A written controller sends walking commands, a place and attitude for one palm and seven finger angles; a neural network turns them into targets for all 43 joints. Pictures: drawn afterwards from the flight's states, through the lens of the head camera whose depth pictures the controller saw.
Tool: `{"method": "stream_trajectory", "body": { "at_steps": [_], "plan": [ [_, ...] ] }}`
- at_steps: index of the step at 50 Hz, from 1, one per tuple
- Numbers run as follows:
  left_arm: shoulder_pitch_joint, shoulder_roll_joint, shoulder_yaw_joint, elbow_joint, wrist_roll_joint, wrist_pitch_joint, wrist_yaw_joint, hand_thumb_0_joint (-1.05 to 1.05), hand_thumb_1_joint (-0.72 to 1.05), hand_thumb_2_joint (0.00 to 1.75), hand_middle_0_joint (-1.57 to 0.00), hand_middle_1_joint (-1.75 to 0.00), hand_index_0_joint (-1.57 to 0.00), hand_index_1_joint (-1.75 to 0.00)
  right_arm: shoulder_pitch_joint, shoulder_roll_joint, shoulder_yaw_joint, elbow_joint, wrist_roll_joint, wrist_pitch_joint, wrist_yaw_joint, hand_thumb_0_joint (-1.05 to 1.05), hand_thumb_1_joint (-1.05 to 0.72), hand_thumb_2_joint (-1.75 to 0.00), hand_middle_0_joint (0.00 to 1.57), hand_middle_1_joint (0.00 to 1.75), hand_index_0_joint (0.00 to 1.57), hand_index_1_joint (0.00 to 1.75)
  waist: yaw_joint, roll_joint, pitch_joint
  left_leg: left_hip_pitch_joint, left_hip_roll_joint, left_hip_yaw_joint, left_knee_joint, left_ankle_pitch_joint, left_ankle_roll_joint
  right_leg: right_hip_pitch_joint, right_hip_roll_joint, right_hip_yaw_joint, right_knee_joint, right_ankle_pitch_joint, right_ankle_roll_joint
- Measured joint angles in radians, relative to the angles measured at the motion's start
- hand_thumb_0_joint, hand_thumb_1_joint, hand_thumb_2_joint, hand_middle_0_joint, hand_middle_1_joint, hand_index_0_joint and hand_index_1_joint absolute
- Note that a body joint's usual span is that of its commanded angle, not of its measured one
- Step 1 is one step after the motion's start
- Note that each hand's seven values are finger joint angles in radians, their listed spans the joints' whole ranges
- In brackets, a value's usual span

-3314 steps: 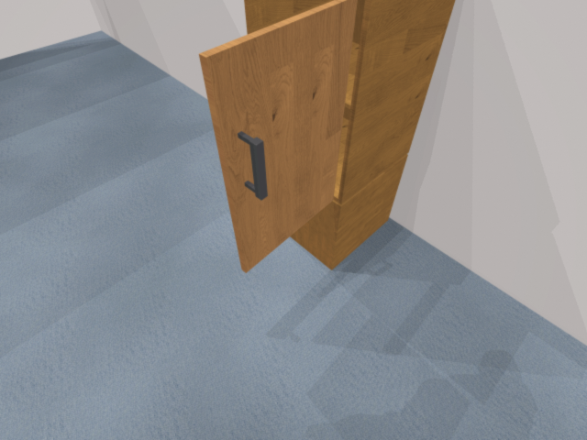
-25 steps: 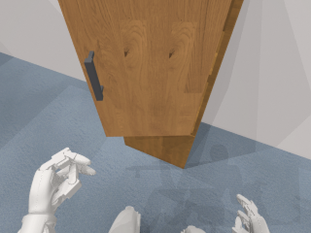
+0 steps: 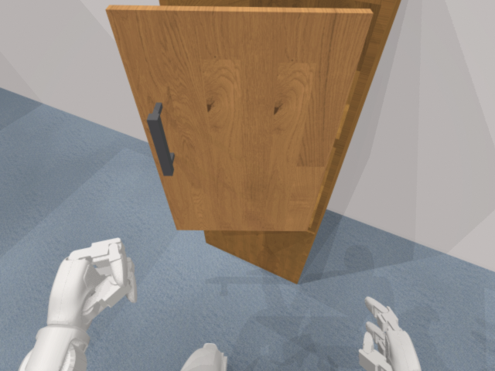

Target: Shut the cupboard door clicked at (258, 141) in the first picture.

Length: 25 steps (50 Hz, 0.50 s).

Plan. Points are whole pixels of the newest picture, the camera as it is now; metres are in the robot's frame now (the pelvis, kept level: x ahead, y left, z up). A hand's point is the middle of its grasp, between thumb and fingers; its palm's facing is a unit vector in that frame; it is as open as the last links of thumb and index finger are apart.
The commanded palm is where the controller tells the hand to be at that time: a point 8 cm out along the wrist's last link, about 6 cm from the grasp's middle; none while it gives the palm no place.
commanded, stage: raise the hand and make a fist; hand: left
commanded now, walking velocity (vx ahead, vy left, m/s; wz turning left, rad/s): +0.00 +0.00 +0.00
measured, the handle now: (163, 140) +0.50 +0.21 +0.09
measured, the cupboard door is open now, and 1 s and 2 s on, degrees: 26 26 26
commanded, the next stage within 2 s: bring the fist close to the handle in 0.48 s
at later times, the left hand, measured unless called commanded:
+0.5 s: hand (134, 272) +0.23 +0.18 +0.09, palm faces +0.07 -1.00 -0.03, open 3.1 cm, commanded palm +0.21 +0.23 +0.09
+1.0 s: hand (153, 227) +0.30 +0.17 +0.09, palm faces +0.05 -1.00 -0.01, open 3.1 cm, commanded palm +0.29 +0.23 +0.09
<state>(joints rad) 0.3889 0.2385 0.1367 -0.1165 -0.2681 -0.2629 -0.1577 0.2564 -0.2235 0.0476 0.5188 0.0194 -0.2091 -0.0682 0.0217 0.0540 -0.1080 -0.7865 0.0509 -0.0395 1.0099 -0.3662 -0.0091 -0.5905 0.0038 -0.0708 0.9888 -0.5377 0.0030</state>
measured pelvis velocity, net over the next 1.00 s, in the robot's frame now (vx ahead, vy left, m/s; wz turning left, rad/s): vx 0.00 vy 0.00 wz -0.02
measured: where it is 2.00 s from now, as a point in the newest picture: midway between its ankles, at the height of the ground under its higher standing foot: outside the picture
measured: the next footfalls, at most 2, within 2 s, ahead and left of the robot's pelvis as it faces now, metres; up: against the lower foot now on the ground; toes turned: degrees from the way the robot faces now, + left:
none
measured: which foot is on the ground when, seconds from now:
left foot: down 0.00-1.00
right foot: down 0.00-1.00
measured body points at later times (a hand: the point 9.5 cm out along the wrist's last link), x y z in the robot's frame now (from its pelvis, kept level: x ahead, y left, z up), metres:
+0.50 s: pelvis +0.01 -0.01 +0.01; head +0.03 -0.02 +0.46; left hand +0.22 +0.23 +0.09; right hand +0.18 -0.24 -0.07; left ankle +0.08 +0.12 -0.67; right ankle -0.02 -0.13 -0.67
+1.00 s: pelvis +0.00 +0.00 +0.01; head +0.03 -0.01 +0.46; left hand +0.29 +0.23 +0.09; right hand +0.16 -0.24 -0.08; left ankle +0.08 +0.12 -0.67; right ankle -0.02 -0.12 -0.67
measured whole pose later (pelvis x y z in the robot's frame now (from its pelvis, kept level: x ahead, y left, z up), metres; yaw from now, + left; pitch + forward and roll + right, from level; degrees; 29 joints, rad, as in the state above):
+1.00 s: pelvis +0.00 +0.00 +0.01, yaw -1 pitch +8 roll -2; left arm 0.02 0.22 0.15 0.18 -0.24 -0.23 -0.13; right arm 0.25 -0.24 0.03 0.59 0.03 -0.18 -0.07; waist 0.00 0.05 -0.09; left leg -0.74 0.05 -0.01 0.94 -0.34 -0.01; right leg -0.57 0.00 -0.04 0.94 -0.51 0.00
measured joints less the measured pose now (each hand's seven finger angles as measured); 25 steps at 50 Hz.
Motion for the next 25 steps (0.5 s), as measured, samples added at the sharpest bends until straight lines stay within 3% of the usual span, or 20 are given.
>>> {"method": "stream_trajectory", "body": {
  "at_steps": [13,25],
  "plan": [
    [-0.028,-0.007,0.017,0.045,-0.020,0.010,-0.026,0.01,0.90,0.90,-1.30,-1.50,-1.30,-1.49,0.023,-0.025,-0.022,0.028,0.009,-0.005,-0.004,0.01,-0.90,-0.89,0.20,0.30,0.20,0.30,-0.007,-0.002,0.005,0.048,0.002,0.014,-0.047,0.012,-0.007,0.034,0.000,0.013,-0.032,0.009,-0.005],
    [-0.028,-0.016,0.014,0.048,-0.017,-0.021,-0.021,0.01,0.90,0.90,-1.30,-1.50,-1.30,-1.50,0.008,-0.022,-0.027,0.029,0.007,0.002,0.003,0.01,-0.90,-0.89,0.20,0.30,0.20,0.30,-0.003,-0.004,0.005,0.046,0.002,0.016,-0.042,0.006,-0.009,0.029,-0.001,0.016,-0.022,0.001,-0.007]
  ]
}}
